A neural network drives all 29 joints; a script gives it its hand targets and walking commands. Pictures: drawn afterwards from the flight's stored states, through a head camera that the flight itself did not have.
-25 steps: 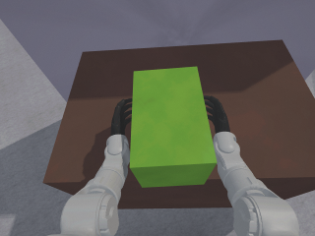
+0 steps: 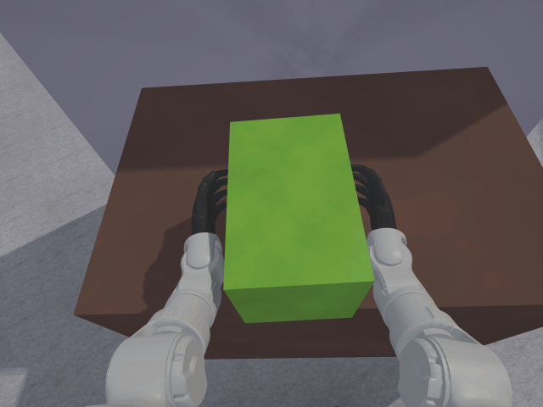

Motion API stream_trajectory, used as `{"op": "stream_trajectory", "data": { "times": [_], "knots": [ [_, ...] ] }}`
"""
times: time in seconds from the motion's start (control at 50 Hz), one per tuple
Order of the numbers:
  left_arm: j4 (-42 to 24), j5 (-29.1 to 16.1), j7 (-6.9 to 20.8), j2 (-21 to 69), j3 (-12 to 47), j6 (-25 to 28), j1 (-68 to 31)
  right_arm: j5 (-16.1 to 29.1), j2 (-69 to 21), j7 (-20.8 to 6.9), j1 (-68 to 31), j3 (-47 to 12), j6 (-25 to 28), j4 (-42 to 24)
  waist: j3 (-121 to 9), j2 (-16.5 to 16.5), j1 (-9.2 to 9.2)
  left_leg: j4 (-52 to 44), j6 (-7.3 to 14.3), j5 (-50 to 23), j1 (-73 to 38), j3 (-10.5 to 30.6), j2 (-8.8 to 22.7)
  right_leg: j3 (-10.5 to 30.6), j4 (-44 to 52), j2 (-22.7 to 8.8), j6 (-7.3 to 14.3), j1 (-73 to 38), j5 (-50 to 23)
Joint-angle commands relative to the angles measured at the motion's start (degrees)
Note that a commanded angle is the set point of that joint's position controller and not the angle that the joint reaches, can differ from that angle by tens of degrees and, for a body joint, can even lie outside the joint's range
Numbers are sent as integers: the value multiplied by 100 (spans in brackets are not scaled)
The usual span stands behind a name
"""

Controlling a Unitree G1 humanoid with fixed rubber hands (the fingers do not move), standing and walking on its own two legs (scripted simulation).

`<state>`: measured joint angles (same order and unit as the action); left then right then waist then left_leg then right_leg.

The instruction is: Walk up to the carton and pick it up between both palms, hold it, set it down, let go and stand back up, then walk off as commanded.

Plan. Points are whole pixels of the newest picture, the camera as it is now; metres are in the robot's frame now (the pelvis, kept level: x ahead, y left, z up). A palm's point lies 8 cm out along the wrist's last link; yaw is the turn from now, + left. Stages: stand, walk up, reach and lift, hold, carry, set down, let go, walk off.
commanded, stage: reach and lift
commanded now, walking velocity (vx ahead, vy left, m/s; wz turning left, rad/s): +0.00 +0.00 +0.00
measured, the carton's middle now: (291, 220) +0.41 +0.02 -0.01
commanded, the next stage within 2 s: none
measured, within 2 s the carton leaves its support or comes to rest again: leaves its support in 1.22 s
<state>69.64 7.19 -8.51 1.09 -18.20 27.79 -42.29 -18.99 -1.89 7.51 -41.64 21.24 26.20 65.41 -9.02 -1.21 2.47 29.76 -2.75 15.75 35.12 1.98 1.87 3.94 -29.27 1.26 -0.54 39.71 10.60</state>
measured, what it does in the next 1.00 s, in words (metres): stands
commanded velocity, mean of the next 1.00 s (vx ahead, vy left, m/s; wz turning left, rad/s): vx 0.00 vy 0.00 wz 0.00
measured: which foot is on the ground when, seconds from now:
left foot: down 0.00-1.00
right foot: down 0.00-1.00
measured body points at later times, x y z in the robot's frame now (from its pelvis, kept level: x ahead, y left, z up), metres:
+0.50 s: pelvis +0.00 +0.00 +0.00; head +0.11 -0.01 +0.44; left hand +0.41 +0.15 +0.00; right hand +0.42 -0.12 +0.00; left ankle -0.04 +0.15 -0.73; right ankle +0.02 -0.12 -0.73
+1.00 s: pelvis +0.00 +0.00 +0.00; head +0.10 -0.01 +0.44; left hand +0.40 +0.15 +0.00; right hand +0.41 -0.12 +0.00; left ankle -0.04 +0.15 -0.73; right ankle +0.02 -0.12 -0.73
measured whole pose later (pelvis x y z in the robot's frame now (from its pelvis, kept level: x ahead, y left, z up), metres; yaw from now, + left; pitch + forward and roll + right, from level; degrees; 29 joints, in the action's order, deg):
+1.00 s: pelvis +0.00 +0.00 +0.00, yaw +0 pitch +21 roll +0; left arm 69.7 7.2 -10.5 2.7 -18.5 28.4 -40.8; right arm -18.9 -2.4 9.1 -39.6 20.8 26.8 65.4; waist -10.4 -1.2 2.5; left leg 29.8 -2.8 15.8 35.1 1.9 1.9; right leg 3.9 -29.3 1.2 -0.5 39.7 10.5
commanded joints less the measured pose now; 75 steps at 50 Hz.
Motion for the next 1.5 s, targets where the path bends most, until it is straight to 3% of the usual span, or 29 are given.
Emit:
{"op": "stream_trajectory", "data": {
  "times": [0.0, 0.02, 0.04, 0.1, 0.16, 0.2, 0.24, 0.3, 0.36, 0.4, 0.44, 0.48, 0.54, 0.58, 0.62, 0.64, 0.74, 0.78, 0.8, 0.82, 0.92, 0.98, 1.04, 1.1, 1.14, 1.22, 1.26, 1.3, 1.48],
  "knots": [
    [186, 997, 809, 3322, 794, 236, -2611, -1038, -3688, -829, -2551, -1066, 86, 333, -3369, 182, -127, -198, -135, -2248, -189, -699, -183, -626, 63, -18, 96, -4073, -2935],
    [165, 966, 799, 3388, 806, 258, -2544, -1079, -3733, -824, -2466, -1074, 120, 404, -3511, 118, -99, -188, -143, -2348, -204, -705, -181, -637, 101, -43, 110, -4025, -3013],
    [65, 890, 792, 3441, 938, 294, -2585, -1046, -3718, -815, -2500, -1098, 135, 300, -3563, 215, -191, -162, -147, -2399, -232, -658, -174, -644, 43, -30, 99, -3997, -3132],
    [252, 1016, 816, 3355, 760, 272, -2428, -1049, -3817, -800, -2459, -1183, 126, 294, -3520, 194, -67, -181, -122, -2289, 66, -718, -210, -574, -2, -78, 63, -4209, -3356],
    [169, 945, 797, 3478, 886, 270, -2660, -992, -3856, -805, -2505, -1209, 77, 394, -3515, 244, -146, -186, -97, -2228, -78, -694, -164, -593, 24, -41, 71, -4013, -3130],
    [209, 927, 795, 3561, 904, 267, -2483, -1006, -3870, -793, -2511, -1255, 116, 313, -3576, 237, -98, -138, -126, -2450, -74, -658, -186, -622, 1, 4, 93, -4072, -3301],
    [67, 878, 743, 3562, 1025, 312, -2839, -1005, -3826, -797, -2579, -1163, 147, 427, -3747, 57, -189, -80, -170, -2459, -168, -645, -195, -643, -23, 20, 115, -3865, -3094],
    [287, 930, 777, 3531, 891, 281, -2443, -935, -3882, -787, -2472, -1295, 97, 402, -3525, 212, -75, -65, -124, -2357, -107, -680, -197, -611, -9, 29, 95, -3841, -3133],
    [271, 965, 755, 3485, 846, 314, -2610, -1002, -3800, -796, -2616, -1263, 114, 402, -3668, 316, -113, -138, -105, -2165, 35, -666, -207, -601, -32, 11, 85, -3973, -3129],
    [295, 971, 763, 3585, 883, 290, -2439, -881, -3915, -776, -2447, -1368, 123, 482, -3540, 154, -69, -53, -124, -2344, 61, -640, -205, -629, -70, -2, 66, -3998, -3214],
    [242, 928, 756, 3566, 959, 282, -2639, -862, -3912, -771, -2473, -1356, 76, 550, -3516, 162, -153, -91, -129, -2368, 20, -623, -185, -571, -56, 14, 78, -3973, -3257],
    [390, 980, 767, 3497, 828, 275, -2528, -904, -3886, -797, -2588, -1395, 107, 408, -3703, 219, -83, -62, -121, -2253, 21, -645, -184, -583, -104, 39, 54, -3884, -3198],
    [127, 871, 715, 3586, 980, 321, -2570, -796, -3933, -762, -2492, -1492, 117, 494, -3728, 156, -95, -36, -148, -2448, 65, -583, -208, -576, -148, 43, 53, -4047, -3469],
    [306, 912, 746, 3626, 955, 300, -2625, -856, -3943, -754, -2556, -1463, 123, 488, -3683, 218, -128, -36, -102, -2244, 119, -568, -210, -579, -95, 44, 69, -3932, -3240],
    [230, 928, 734, 3670, 968, 319, -2528, -794, -3998, -740, -2591, -1643, 165, 371, -3892, 201, -44, -6, -109, -2368, 92, -613, -232, -560, -182, 37, 50, -4033, -3547],
    [182, 795, 729, 3667, 1106, 320, -2695, -733, -3930, -738, -2555, -1558, 167, 475, -3837, 117, -208, 44, -153, -2489, 44, -541, -227, -603, -200, 54, 69, -4001, -3570],
    [-105, 715, 662, 3872, 1341, 403, -2919, -656, -3981, -712, -2850, -1786, 304, 235, -4160, 38, -126, 88, -204, -2718, -53, -485, -195, -616, -250, 91, 56, -3985, -3748],
    [-157, 603, 650, 3960, 1420, 465, -2927, -605, -4040, -674, -2915, -1987, 371, 17, -4449, 244, -188, 145, -184, -2836, -27, -486, -225, -605, -279, 106, 23, -4100, -4019],
    [-292, 574, 653, 3947, 1538, 479, -2960, -546, -4060, -630, -2806, -2019, 408, 77, -4419, 186, -264, 156, -216, -2942, -81, -471, -233, -617, -317, 125, 13, -4133, -4268],
    [-295, 507, 637, 4026, 1603, 485, -2915, -494, -4096, -626, -2855, -2142, 429, -139, -4687, 128, -176, 210, -219, -3119, -109, -470, -233, -597, -301, 129, 42, -4128, -4325],
    [-276, 562, 637, 3981, 1626, 496, -2941, -384, -4077, -612, -2910, -2330, 467, -105, -4604, 169, -149, 175, -216, -3105, -163, -431, -249, -568, -331, 137, -24, -4223, -4547],
    [-420, 341, 639, 4095, 1934, 466, -3016, -241, -4142, -587, -2912, -2554, 453, -242, -4809, 197, -235, 243, -227, -3130, -153, -401, -273, -566, -414, 133, -29, -4298, -4770],
    [-520, 215, 613, 4209, 2141, 455, -3154, -146, -4149, -593, -3022, -2701, 410, -320, -4896, 114, -223, 232, -228, -2993, -86, -351, -279, -572, -453, 131, -31, -4277, -4566],
    [-492, 46, 594, 4161, 2293, 391, -3177, -14, -4055, -556, -3164, -2851, 306, -505, -4759, 285, -267, 234, -211, -2869, -150, -352, -325, -567, -384, 175, -25, -4302, -4475],
    [-692, 54, 602, 4242, 2393, 340, -3400, 74, -4050, -579, -3280, -2938, 262, -625, -4777, 133, -295, 240, -238, -2888, -189, -280, -315, -573, -407, 191, -24, -4239, -4404],
    [-992, -180, 528, 4317, 2698, 270, -3930, 75, -4153, -588, -3499, -2935, 58, -760, -4904, 101, -303, 193, -229, -2503, -264, -280, -341, -636, -297, 244, 17, -3940, -3574],
    [-1046, -218, 542, 4206, 2717, 205, -4070, 129, -4218, -569, -3508, -2995, -104, -842, -4795, 223, -335, 230, -182, -2315, -261, -295, -360, -599, -278, 248, 22, -4004, -3442],
    [-1209, -223, 554, 4288, 2799, 98, -4022, 206, -4212, -553, -3435, -3116, -212, -905, -4692, 21, -379, 160, -231, -2322, -357, -253, -354, -592, -280, 251, 37, -4111, -3474],
    [-1740, -422, 536, 4018, 2813, -400, -4727, 734, -4235, -551, -4061, -3084, -833, -1432, -4297, 81, -449, 41, -186, -1833, -594, -158, -400, -562, -48, 243, -2, -4054, -2650]
  ]
}}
